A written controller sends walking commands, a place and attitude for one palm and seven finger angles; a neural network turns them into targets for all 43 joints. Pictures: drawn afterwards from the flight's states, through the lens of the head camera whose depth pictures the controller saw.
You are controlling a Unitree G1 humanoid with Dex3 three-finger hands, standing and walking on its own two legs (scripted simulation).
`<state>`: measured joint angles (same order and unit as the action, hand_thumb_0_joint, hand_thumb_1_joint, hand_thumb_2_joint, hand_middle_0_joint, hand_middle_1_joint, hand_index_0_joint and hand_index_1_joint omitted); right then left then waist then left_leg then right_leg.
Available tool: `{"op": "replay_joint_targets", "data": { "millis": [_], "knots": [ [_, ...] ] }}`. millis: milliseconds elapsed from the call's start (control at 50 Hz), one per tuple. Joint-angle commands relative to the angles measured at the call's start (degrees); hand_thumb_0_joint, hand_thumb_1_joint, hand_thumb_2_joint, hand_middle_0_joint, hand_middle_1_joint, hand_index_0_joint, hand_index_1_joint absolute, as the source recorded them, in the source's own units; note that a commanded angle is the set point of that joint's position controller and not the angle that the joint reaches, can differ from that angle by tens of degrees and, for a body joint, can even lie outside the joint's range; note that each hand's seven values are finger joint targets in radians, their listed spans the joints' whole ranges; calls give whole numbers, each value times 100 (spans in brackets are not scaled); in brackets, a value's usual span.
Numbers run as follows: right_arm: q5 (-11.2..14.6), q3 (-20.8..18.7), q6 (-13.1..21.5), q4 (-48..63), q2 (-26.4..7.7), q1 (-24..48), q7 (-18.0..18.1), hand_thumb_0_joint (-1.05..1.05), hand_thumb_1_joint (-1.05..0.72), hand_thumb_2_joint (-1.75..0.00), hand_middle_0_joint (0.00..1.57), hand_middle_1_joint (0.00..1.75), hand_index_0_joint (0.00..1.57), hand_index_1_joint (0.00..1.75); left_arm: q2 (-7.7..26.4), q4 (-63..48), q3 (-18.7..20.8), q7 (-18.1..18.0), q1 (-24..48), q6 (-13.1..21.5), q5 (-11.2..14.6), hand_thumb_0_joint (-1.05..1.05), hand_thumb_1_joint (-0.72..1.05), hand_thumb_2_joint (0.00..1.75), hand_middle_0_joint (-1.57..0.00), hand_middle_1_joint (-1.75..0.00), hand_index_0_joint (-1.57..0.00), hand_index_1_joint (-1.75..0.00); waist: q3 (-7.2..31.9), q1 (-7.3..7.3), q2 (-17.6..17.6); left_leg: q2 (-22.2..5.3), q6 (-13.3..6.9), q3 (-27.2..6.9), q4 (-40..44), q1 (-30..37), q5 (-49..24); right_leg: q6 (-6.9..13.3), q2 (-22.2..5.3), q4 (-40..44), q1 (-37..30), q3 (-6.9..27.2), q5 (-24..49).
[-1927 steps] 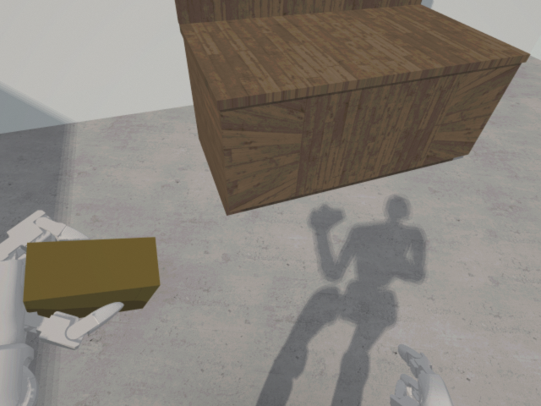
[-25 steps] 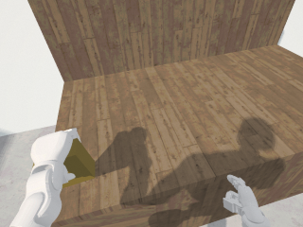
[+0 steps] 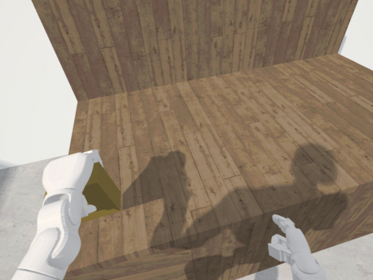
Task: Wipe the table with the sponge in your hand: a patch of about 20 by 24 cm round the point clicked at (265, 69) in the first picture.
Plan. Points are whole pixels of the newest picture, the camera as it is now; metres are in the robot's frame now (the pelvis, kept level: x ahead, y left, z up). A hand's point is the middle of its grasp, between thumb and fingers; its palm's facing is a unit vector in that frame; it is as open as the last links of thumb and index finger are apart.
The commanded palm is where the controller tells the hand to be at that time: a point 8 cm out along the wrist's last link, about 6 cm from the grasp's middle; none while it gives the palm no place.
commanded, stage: bring the sponge back beside the body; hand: left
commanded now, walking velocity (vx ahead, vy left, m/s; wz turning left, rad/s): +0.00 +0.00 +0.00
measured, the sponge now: (91, 198) +0.25 +0.27 +0.05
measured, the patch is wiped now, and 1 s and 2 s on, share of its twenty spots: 1.00 1.00 1.00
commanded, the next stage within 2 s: step back with the hand held close in 1.42 s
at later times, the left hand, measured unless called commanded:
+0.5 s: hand (71, 195) +0.22 +0.28 +0.10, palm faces +0.08 -0.12 -0.99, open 9.8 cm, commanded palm +0.19 +0.27 +0.17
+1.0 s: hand (61, 207) +0.19 +0.28 +0.11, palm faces +0.12 -0.15 -0.98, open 9.8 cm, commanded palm +0.15 +0.27 +0.18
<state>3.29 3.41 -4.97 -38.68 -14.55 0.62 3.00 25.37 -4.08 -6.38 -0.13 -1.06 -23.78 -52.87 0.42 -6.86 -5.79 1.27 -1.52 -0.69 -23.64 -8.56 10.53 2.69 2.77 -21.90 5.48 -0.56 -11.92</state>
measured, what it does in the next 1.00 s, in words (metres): stands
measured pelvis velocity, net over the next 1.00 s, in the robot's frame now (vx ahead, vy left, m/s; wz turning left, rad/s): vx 0.00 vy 0.00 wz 0.00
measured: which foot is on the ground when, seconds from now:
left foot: down 0.00-1.00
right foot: down 0.00-1.00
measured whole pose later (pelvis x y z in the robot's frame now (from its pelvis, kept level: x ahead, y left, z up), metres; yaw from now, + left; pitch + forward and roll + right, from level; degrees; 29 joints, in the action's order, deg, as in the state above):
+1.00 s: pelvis +0.00 +0.00 +0.00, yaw +0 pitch -6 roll -1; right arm 3.1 3.2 -4.8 -38.2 -15.3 0.6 3.1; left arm 28.3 -20.1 -1.7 0.7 -15.4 -25.6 -48.6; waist 0.0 -7.9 -6.5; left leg 0.9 -1.3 -1.0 -25.6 -8.1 11.5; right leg 2.9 3.2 -23.3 4.8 -0.7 -12.6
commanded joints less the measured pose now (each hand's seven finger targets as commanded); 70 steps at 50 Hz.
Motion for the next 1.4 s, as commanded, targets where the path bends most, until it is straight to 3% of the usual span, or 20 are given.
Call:
{"op": "replay_joint_targets", "data": {
  "millis": [0, 40, 120, 240, 320, 340, 360, 440, 500, 640, 700, 740, 1000, 1040, 1120, 1240, 1260, 1300, 1340, 1380],
  "knots": [
    [-2, -202, 296, 1066, -625, 1593, -7, 0, -90, -90, 20, 30, 20, 30, 1267, -1063, 868, -307, 1460, -223, -185, 0, 10, 130, -120, -160, -120, -160, 985, -67, 282, 24, -103, -521, 314, 339, -737, 273, -84, 426, -19, 612, 461],
    [1, -228, 309, 1109, -651, 1643, 4, 0, -90, -90, 20, 30, 20, 30, 1524, -1395, 1049, -292, 1418, -241, -120, 0, 10, 130, -120, -160, -120, -160, 1061, -54, 219, 16, -118, -515, 298, 391, -679, 277, -93, 404, -56, 762, 408],
    [12, -201, 292, 1142, -595, 1645, 14, 0, -90, -90, 20, 30, 20, 30, 1207, -1519, 679, -117, 1348, -265, -117, 0, 10, 130, -120, -160, -120, -160, 1079, 18, 219, 29, -141, -518, 225, 460, -818, 233, -124, 388, -9, 629, 591],
    [-29, -209, 330, 1148, -636, 1598, 38, 0, -90, -90, 20, 30, 20, 30, 1666, -1869, 1146, -120, 1119, -69, -86, 0, 10, 130, -120, -160, -120, -160, 1021, -34, 201, 17, -154, -546, 173, 478, -753, 266, -107, 396, -29, 833, 567],
    [-24, -193, 305, 1119, -595, 1590, 30, 0, -90, -90, 20, 30, 20, 30, 1523, -1718, 1092, -153, 916, -85, -52, 0, 10, 130, -120, -160, -120, -160, 964, -36, 257, 38, -129, -534, 152, 409, -762, 220, -148, 417, 0, 759, 546],
    [-24, -205, 335, 1111, -646, 1616, 49, 0, -90, -90, 20, 30, 20, 30, 1821, -1779, 1345, -194, 971, -73, -33, 0, 10, 130, -120, -160, -120, -160, 873, -49, 191, 25, -135, -546, 172, 395, -619, 257, -119, 448, 47, 893, 339],
    [-22, -160, 352, 1180, -596, 1642, 51, 0, -90, -90, 20, 30, 20, 30, 1494, -1737, 1081, -166, 1004, -115, -50, 0, 10, 130, -120, -160, -120, -160, 1023, -91, 129, 64, -159, -527, 129, 412, -716, 261, -138, 406, -35, 729, 458],
    [-25, -213, 375, 1147, -642, 1640, 55, 0, -90, -90, 20, 30, 20, 30, 1696, -1970, 1255, -134, 786, -71, 64, 0, 10, 130, -120, -160, -120, -160, 958, -28, 180, 24, -144, -533, 119, 444, -732, 242, -142, 393, -7, 873, 584],
    [-28, -177, 363, 1162, -612, 1649, 46, 0, -90, -90, 20, 30, 20, 30, 1380, -1855, 1004, -40, 555, -118, 44, 0, 10, 130, -120, -160, -120, -160, 848, -58, 220, 37, -154, -533, 85, 450, -774, 229, -149, 423, 102, 712, 560],
    [-56, -219, 416, 1192, -617, 1645, 39, 0, -90, -90, 20, 30, 20, 30, 1767, -2488, 1399, -164, 399, 38, 65, 0, 10, 130, -120, -160, -120, -160, 918, -91, 57, -2, -146, -592, 125, 470, -717, 259, -112, 374, 22, 877, 461],
    [-54, -187, 384, 1176, -610, 1625, 30, 0, -90, -90, 20, 30, 20, 30, 1483, -2171, 1236, -154, 86, -82, 96, 0, 10, 130, -120, -160, -120, -160, 782, -121, 272, 5, -141, -574, 105, 431, -784, 234, -123, 406, 100, 712, 495],
    [-31, -211, 404, 1205, -612, 1684, 34, 0, -90, -90, 20, 30, 20, 30, 1687, -2567, 1378, -202, 266, -49, 147, 0, 10, 130, -120, -160, -120, -160, 791, -80, 18, -22, -126, -604, 171, 413, -586, 258, -99, 396, 99, 882, 251],
    [-55, -183, 417, 1259, -582, 1614, 33, 0, -90, -90, 20, 30, 20, 30, 1478, -2697, 1357, -149, -620, -86, 276, 0, 10, 130, -120, -160, -120, -160, 603, -149, 268, -18, -155, -598, 109, 378, -591, 218, -106, 420, 201, 710, 214],
    [-45, -209, 438, 1269, -606, 1658, 35, 0, -90, -90, 20, 30, 20, 30, 1767, -3028, 1568, -194, -438, -29, 282, 0, 10, 130, -120, -160, -120, -160, 659, -99, 177, -52, -144, -633, 141, 361, -443, 234, -83, 408, 165, 894, 76],
    [-38, -194, 440, 1245, -569, 1591, 66, 0, -90, -90, 20, 30, 20, 30, 1501, -2836, 1315, -164, -385, -30, 287, 0, 10, 130, -120, -160, -120, -160, 597, -63, 236, -23, -151, -599, 125, 391, -412, 182, -129, 481, 272, 782, -2],
    [-42, -201, 531, 1246, -600, 1651, 84, 0, -90, -90, 20, 30, 20, 30, 1755, -3048, 1508, -189, -312, 37, 252, 0, 10, 130, -120, -160, -120, -160, 660, -85, -32, -43, -155, -622, 169, 386, -320, 244, -86, 431, 173, 913, -43],
    [-59, -163, 551, 1323, -540, 1621, 72, 0, -90, -90, 20, 30, 20, 30, 1532, -3055, 1350, -172, -286, 15, 222, 0, 10, 130, -120, -160, -120, -160, 776, -148, -110, -3, -171, -604, 148, 373, -428, 251, -101, 372, 73, 717, 66],
    [-66, -164, 508, 1228, -568, 1601, 70, 0, -90, -90, 20, 30, 20, 30, 1420, -2701, 1299, -149, -564, -31, 284, 0, 10, 130, -120, -160, -120, -160, 458, -112, 174, -23, -145, -583, 148, 347, -424, 219, -99, 481, 266, 712, 33],
    [-50, -187, 517, 1240, -596, 1629, 71, 0, -90, -90, 20, 30, 20, 30, 1761, -2915, 1568, -197, -392, -2, 288, 0, 10, 130, -120, -160, -120, -160, 501, -90, 88, -47, -134, -608, 210, 291, -207, 235, -82, 483, 228, 912, -187],
    [-46, -167, 532, 1236, -548, 1608, 58, 0, -90, -90, 20, 30, 20, 30, 1563, -2775, 1463, -189, -461, -24, 274, 0, 10, 130, -120, -160, -120, -160, 622, -117, 221, -11, -128, -581, 148, 318, -377, 215, -105, 451, 195, 791, -43]
  ]
}}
